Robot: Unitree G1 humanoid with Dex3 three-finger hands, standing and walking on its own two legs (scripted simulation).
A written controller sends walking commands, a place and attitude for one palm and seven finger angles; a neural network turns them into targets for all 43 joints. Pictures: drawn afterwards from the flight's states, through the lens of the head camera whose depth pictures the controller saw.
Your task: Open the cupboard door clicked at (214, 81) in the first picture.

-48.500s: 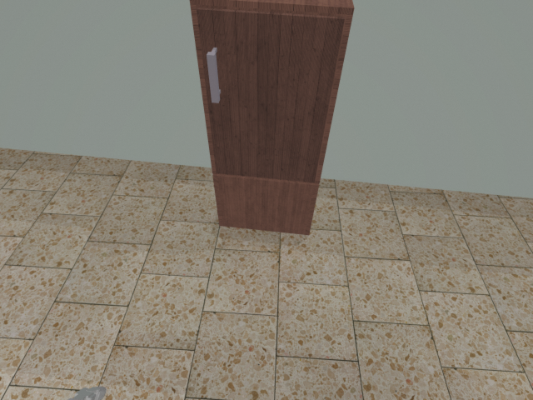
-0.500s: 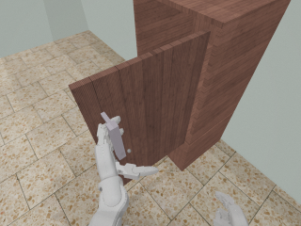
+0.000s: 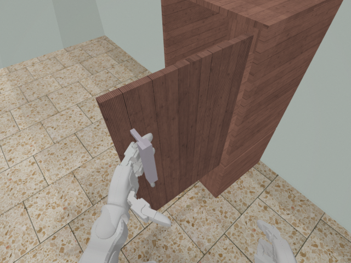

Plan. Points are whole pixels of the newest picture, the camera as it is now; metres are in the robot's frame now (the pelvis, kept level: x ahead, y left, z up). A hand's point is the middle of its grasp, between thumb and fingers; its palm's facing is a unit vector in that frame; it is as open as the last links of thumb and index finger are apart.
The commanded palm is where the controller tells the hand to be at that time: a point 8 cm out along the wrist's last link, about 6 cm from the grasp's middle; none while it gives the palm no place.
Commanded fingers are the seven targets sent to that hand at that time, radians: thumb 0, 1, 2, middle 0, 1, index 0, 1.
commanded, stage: slide the hand sideways off the handle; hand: left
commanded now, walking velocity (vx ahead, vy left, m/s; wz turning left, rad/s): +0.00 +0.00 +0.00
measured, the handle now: (143, 157) +0.34 +0.10 +0.07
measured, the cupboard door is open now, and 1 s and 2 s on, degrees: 89 90 90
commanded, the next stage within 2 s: draw the hand back to the body in 0.88 s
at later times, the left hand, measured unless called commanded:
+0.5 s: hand (132, 205) +0.23 +0.10 +0.06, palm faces -0.05 -1.00 -0.03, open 16.2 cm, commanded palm +0.20 +0.16 +0.06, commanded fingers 0.00 -0.50 0.30 -0.15 -0.30 -0.15 -0.30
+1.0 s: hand (108, 221) +0.19 +0.14 +0.06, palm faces -0.05 -1.00 -0.04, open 16.3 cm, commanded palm +0.17 +0.20 +0.07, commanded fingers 0.00 -0.50 0.30 -0.15 -0.30 -0.15 -0.30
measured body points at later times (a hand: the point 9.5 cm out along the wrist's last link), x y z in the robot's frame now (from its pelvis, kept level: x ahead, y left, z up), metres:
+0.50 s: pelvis +0.02 +0.00 -0.01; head +0.06 -0.01 +0.43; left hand +0.22 +0.16 +0.07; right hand +0.20 -0.22 -0.09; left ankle +0.02 +0.10 -0.69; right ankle +0.02 -0.11 -0.69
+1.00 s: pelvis +0.01 -0.01 -0.02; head +0.05 -0.02 +0.43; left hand +0.19 +0.20 +0.06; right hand +0.20 -0.24 -0.09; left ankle +0.02 +0.10 -0.69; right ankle +0.02 -0.11 -0.69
